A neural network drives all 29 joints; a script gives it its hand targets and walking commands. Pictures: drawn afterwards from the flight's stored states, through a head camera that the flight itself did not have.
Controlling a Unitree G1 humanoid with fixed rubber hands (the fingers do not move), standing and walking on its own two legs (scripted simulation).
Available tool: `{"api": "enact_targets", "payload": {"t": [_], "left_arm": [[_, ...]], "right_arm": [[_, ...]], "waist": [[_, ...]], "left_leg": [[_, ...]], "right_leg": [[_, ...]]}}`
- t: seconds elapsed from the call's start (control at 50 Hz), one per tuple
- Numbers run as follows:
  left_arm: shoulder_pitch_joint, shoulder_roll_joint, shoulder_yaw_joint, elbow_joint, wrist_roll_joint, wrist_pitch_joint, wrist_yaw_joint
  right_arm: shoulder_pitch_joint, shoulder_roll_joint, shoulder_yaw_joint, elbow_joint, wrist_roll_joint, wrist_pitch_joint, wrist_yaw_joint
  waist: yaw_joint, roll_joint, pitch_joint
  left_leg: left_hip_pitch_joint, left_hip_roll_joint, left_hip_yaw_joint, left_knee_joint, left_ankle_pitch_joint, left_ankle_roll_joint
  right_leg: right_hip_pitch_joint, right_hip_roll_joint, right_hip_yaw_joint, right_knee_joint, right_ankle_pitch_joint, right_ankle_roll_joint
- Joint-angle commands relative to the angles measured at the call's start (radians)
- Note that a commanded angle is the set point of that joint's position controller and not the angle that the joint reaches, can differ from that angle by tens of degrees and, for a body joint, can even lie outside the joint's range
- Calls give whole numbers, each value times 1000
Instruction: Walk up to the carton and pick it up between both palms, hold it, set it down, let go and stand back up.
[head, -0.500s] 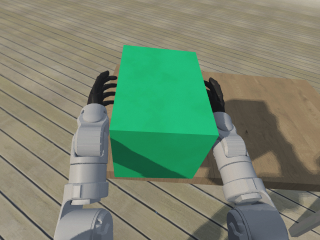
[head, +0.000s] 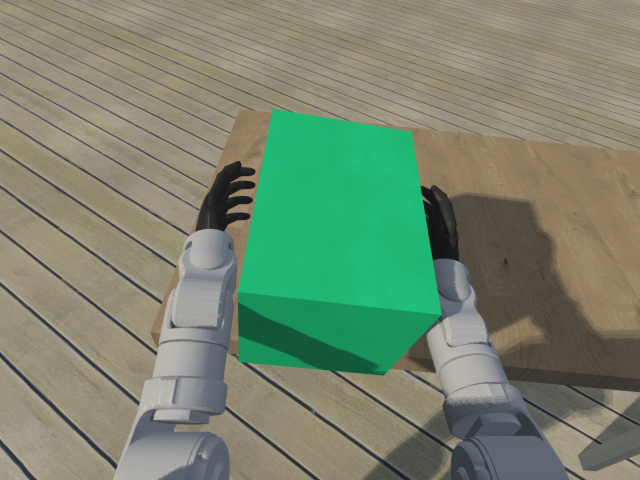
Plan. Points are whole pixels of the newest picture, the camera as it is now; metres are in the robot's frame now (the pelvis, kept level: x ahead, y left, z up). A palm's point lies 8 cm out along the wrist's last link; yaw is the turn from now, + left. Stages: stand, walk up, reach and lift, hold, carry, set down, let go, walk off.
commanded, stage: set down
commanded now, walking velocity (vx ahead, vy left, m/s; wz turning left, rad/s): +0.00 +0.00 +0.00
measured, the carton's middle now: (328, 242) +0.38 -0.02 +0.10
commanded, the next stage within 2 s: none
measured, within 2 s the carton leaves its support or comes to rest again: neither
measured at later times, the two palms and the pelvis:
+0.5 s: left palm (227, 229) +0.39 +0.11 +0.12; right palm (440, 252) +0.37 -0.17 +0.10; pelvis +0.01 +0.00 +0.00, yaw +0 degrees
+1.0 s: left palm (244, 235) +0.41 +0.09 +0.09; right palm (446, 255) +0.38 -0.19 +0.08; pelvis +0.01 -0.01 +0.00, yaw -1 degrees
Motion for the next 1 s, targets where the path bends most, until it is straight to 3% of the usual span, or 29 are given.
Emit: {"api": "enact_targets", "payload": {"t": [0.0, 0.14, 0.4, 0.74, 0.98], "left_arm": [[-604, -548, -455, -99, -101, -57, -142], [-580, -547, -438, -89, -87, -61, -141], [-617, -577, -407, 13, -72, -121, -113], [-733, -568, -255, 246, -28, -258, -77], [-807, -540, -154, 352, -3, -358, -64]], "right_arm": [[-793, 513, 404, -333, -2, -98, 100], [-753, 501, 393, -311, 1, -90, 96], [-779, 471, 293, -220, -59, -131, 133], [-820, 496, 110, 9, -185, -185, 191], [-823, 548, 12, 105, -287, -211, 209]], "waist": [[-12, 33, -578], [-17, 46, -557], [-22, 52, -578], [12, 43, -617], [22, 20, -689]], "left_leg": [[69, -6, 40, -14, 342, -40], [68, -7, 33, -10, 364, -46], [109, 12, 30, 2, 389, -66], [16, 19, 63, -34, 289, -49], [-102, 13, 88, -61, 236, -28]], "right_leg": [[212, -7, -22, 42, 456, 72], [211, -9, -21, 49, 508, 76], [125, 5, -42, 40, 457, 57], [127, -8, -30, 45, 442, 54], [211, -29, -5, 84, 559, 69]]}}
